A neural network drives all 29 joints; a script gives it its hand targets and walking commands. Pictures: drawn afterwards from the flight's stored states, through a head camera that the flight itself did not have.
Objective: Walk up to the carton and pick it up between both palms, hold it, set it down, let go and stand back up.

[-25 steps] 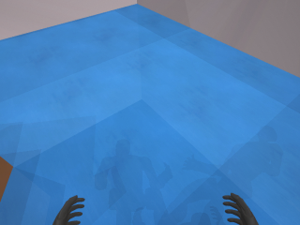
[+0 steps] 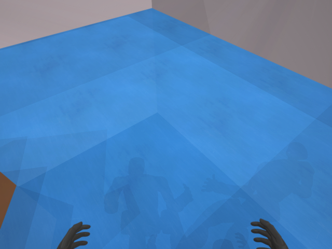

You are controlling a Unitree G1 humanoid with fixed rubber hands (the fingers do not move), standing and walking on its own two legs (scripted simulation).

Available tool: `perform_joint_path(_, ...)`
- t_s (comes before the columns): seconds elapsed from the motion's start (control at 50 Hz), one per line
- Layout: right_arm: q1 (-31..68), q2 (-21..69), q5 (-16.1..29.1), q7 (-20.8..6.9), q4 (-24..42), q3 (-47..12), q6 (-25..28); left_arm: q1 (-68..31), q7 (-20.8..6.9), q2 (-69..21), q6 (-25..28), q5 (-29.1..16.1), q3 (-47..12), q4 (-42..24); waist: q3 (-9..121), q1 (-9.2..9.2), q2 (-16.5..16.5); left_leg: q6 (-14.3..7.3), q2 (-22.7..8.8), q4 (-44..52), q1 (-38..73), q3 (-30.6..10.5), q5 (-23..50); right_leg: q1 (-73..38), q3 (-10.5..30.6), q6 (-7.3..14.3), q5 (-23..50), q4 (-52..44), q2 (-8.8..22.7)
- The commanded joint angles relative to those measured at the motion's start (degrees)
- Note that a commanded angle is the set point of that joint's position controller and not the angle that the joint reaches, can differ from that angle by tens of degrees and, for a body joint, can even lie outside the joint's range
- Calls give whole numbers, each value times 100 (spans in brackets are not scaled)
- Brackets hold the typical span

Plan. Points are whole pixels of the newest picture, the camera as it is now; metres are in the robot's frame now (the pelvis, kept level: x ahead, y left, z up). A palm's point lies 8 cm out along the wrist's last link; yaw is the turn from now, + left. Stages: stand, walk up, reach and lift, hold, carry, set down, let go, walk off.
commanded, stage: stand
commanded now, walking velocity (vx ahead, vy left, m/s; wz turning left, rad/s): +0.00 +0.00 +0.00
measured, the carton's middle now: out of the picture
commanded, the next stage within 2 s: walk up in 0.46 s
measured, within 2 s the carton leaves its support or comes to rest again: neither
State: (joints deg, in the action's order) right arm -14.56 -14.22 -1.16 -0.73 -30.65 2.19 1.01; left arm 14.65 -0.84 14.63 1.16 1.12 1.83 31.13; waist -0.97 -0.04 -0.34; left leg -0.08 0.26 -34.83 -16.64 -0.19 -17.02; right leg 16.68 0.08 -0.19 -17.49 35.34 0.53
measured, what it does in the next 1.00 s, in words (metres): steps on the spot, turning left: left foot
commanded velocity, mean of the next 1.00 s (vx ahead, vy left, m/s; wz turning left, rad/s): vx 0.00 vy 0.00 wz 0.00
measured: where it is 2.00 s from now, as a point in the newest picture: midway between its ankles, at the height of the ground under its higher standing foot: outside the picture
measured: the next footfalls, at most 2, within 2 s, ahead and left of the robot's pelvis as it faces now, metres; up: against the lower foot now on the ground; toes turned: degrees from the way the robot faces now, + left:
left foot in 0.96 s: +0.03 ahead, +0.25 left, +0.00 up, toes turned +23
right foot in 1.24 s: +0.11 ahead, +0.08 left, +0.00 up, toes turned +32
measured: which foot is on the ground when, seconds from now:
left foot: down 0.00-0.66, up 0.68-0.94, down 0.96-1.00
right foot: down 0.00-0.96, up 0.98-1.00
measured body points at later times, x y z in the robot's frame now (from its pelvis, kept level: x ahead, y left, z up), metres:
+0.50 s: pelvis +0.00 +0.00 +0.00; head +0.00 +0.00 +0.45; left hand +0.15 +0.25 -0.08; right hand +0.14 -0.26 -0.08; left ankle +0.02 +0.12 -0.73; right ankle +0.02 -0.12 -0.73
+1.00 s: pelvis -0.03 +0.07 -0.02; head -0.02 +0.10 +0.43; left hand -0.01 +0.42 -0.11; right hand +0.20 -0.16 -0.09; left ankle -0.01 +0.24 -0.73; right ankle +0.01 -0.11 -0.71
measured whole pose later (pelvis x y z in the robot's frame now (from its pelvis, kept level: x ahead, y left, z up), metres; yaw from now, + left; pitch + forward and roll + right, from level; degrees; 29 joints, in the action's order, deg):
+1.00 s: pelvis -0.03 +0.07 -0.02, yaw +21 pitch -5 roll +0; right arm -14.0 -18.3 -3.4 -6.9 -33.4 4.9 -1.8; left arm 13.1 2.4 23.8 0.3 3.9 5.9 37.8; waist -7.1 0.2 3.7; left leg 1.0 -4.3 -40.7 -21.1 0.4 -14.8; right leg 14.5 -9.8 1.0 -28.8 48.2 14.1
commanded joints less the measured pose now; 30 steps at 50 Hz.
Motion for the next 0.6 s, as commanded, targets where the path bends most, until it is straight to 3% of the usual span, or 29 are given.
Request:
perform_joint_path(0.0,118,-604,2,16,398,161,88,-142,18,623,87,-4,173,-425,178,7,33,-205,-480,632,-33,-543,233,6,537,187,328,-677,401)
perform_joint_path(0.58,-16,-683,14,32,273,127,72,-49,40,697,62,-18,132,-315,147,4,40,-200,-515,697,36,-537,358,-35,581,195,460,-738,416)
